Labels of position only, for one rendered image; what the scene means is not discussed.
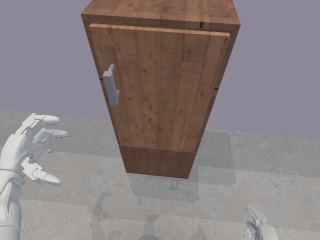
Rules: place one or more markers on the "robot right hand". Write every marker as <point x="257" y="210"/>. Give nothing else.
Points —
<point x="260" y="229"/>

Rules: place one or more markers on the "robot left forearm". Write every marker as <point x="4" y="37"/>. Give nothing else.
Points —
<point x="11" y="184"/>

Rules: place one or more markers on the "robot left hand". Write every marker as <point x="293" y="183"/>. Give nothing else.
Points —
<point x="18" y="147"/>

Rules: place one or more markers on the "handle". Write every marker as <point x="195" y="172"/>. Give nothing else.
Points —
<point x="110" y="86"/>

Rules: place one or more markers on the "cupboard door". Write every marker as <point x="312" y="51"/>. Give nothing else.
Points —
<point x="165" y="79"/>

